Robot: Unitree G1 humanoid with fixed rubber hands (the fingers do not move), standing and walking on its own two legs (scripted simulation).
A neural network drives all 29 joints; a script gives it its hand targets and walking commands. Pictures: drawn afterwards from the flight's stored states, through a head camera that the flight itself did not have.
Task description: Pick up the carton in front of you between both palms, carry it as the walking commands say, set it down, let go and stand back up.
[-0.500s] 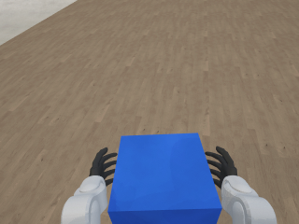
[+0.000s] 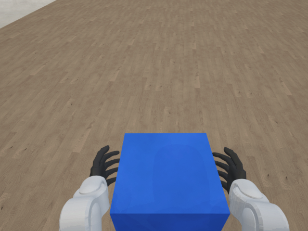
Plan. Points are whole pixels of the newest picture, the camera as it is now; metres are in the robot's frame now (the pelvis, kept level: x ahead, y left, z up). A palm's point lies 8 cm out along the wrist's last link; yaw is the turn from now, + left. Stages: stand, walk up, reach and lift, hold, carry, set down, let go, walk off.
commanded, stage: carry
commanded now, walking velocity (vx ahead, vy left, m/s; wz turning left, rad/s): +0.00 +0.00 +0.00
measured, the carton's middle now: (165, 195) +0.24 +0.00 -0.01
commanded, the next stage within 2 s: hold in 1.48 s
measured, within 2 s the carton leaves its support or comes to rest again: neither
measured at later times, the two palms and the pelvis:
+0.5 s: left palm (113, 170) +0.27 +0.13 +0.05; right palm (232, 172) +0.27 -0.17 +0.05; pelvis +0.02 -0.02 -0.01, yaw +0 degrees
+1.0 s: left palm (117, 170) +0.28 +0.12 +0.03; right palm (232, 172) +0.28 -0.17 +0.04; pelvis -0.01 -0.02 +0.00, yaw +0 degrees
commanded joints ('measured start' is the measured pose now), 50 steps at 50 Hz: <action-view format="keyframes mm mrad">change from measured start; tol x4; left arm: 1 -341 -682 -566 -128 -195 -29 -54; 5 -301 -611 -544 -64 -174 -21 -55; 13 -362 -533 -495 76 -134 -59 -97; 22 -462 -562 -482 205 -102 -215 -178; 29 -521 -580 -395 416 -38 -334 -225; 37 -692 -699 -357 648 -5 -520 -301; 45 -746 -894 -465 619 -57 -523 -356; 50 -687 -882 -439 621 -43 -468 -357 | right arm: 1 -351 692 547 -101 180 -13 45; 14 -390 532 484 104 99 -48 89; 22 -470 574 465 231 61 -185 153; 29 -536 588 384 422 -1 -310 206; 37 -700 697 341 654 -26 -492 287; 44 -762 884 442 648 18 -511 341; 50 -696 880 423 628 7 -444 342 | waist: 1 5 45 -242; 33 9 36 -174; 50 9 39 -240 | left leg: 1 263 160 -159 6 433 -14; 3 274 157 -151 66 531 -6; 6 242 149 -137 114 564 -6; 35 197 148 -140 36 189 -34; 50 217 149 -141 48 239 -31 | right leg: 1 -15 -82 40 -32 331 -1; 6 -23 -83 34 4 544 -3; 11 -20 -90 34 10 600 -8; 36 -55 -74 44 -62 245 -50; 50 -46 -71 48 -27 281 -54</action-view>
